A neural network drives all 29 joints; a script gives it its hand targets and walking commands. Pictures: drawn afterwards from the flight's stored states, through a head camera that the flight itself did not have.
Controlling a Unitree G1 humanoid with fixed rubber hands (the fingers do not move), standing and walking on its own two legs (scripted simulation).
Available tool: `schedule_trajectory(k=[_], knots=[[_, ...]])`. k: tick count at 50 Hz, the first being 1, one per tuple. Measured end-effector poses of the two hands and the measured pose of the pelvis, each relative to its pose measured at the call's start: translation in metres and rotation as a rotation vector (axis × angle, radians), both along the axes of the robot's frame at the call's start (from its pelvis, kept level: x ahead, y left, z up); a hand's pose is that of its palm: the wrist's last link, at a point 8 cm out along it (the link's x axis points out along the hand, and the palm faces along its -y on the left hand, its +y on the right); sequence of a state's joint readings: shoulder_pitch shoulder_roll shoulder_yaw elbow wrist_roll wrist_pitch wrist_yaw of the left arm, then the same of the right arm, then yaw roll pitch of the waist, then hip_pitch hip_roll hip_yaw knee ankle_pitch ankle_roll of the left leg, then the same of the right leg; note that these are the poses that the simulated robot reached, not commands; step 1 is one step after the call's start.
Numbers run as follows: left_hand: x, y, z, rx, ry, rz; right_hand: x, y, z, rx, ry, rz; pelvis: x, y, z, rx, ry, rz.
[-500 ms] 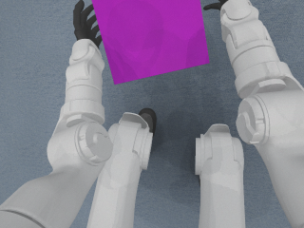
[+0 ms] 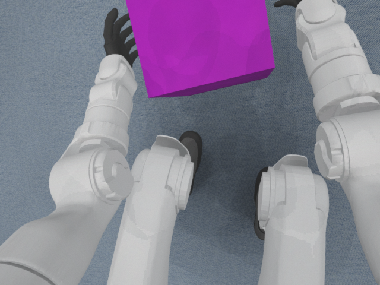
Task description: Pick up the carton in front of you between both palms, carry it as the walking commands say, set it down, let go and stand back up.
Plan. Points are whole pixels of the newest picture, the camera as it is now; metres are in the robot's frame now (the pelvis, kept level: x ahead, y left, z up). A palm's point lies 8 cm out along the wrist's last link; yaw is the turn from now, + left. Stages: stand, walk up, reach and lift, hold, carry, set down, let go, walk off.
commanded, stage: set down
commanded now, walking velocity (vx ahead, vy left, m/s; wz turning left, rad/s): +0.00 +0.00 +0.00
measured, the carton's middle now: (209, 37) +0.51 +0.06 -0.26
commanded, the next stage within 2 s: let go in 1.22 s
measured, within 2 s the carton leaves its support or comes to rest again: neither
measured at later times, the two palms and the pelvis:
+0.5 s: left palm (90, 65) +0.44 +0.22 -0.10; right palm out of the picture +0.57 -0.13 -0.09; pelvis -0.01 +0.02 +0.04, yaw -1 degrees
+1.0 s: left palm out of the picture +0.44 +0.23 +0.06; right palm out of the picture +0.58 -0.14 +0.06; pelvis +0.01 +0.01 +0.17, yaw -2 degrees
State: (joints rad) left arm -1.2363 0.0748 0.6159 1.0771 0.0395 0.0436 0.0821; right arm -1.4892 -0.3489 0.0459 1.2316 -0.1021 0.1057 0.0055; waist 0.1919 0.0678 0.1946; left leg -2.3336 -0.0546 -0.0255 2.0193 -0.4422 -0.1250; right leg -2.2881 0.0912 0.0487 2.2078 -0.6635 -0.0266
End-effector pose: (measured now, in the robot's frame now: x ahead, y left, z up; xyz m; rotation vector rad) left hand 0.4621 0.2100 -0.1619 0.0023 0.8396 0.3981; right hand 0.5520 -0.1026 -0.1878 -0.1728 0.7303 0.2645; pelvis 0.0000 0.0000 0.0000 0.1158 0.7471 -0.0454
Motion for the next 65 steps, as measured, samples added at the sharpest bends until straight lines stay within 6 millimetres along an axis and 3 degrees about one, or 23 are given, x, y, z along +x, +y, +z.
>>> schedule_trajectory(k=[7, 15, 23, 29, 42, 57, 65], knots=[[-0.017, 0.030, -0.009, 0.043, 0.000, 0.027, -0.004, -0.032, -0.016, -0.044, -0.009, -0.056, -0.007, 0.004, -0.002, 0.000, -0.023, 0.000], [-0.008, 0.031, 0.009, 0.018, -0.102, 0.038, 0.015, -0.022, 0.020, -0.031, -0.097, -0.046, -0.012, 0.011, 0.000, -0.017, -0.037, 0.007], [-0.019, 0.014, 0.054, -0.038, -0.164, 0.067, 0.020, -0.022, 0.084, -0.074, -0.098, -0.057, -0.010, 0.016, 0.031, -0.046, -0.035, 0.026], [-0.025, 0.017, 0.094, -0.028, -0.168, 0.077, 0.025, -0.026, 0.130, -0.072, -0.070, -0.074, -0.006, 0.018, 0.062, -0.057, -0.012, 0.024], [-0.021, 0.018, 0.172, -0.001, -0.183, 0.067, 0.024, -0.034, 0.194, -0.067, -0.081, -0.052, 0.005, 0.019, 0.122, -0.058, 0.047, 0.019], [-0.025, 0.018, 0.270, 0.007, -0.190, 0.077, 0.027, -0.038, 0.294, -0.067, -0.075, -0.031, 0.022, 0.011, 0.205, -0.049, 0.056, 0.001], [-0.027, 0.017, 0.311, 0.012, -0.185, 0.054, 0.022, -0.043, 0.334, -0.068, -0.067, -0.044, 0.030, 0.010, 0.244, -0.056, 0.037, -0.004]])
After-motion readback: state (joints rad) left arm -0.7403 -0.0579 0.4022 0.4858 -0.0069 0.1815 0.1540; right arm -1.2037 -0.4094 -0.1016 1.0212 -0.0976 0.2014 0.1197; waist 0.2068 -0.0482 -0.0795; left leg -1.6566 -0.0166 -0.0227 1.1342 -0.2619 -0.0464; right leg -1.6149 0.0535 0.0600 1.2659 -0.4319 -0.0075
